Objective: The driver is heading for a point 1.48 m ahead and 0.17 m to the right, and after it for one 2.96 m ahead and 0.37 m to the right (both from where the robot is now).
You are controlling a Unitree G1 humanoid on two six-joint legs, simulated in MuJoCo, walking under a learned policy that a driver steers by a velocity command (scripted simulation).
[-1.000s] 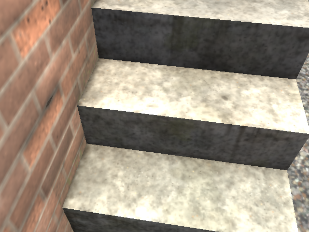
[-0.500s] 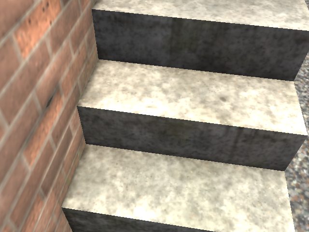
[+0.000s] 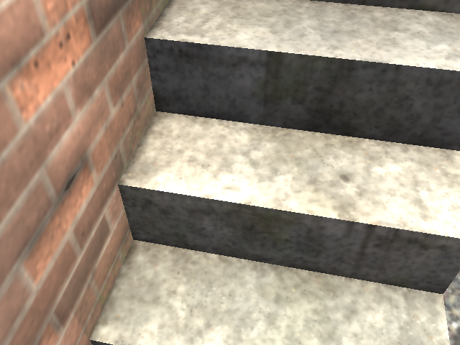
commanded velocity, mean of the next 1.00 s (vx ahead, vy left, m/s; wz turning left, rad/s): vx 0.50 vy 0.00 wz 0.00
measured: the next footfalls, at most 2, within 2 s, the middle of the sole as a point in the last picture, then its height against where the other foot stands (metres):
left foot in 0.14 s outside the picture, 0.19 m higher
right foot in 0.58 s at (311, 318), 0.20 m higher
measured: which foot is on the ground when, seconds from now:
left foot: up 0.00-0.12, down 0.14-0.60, up 0.62-1.00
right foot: down 0.00-0.16, up 0.18-0.56, down 0.58-1.00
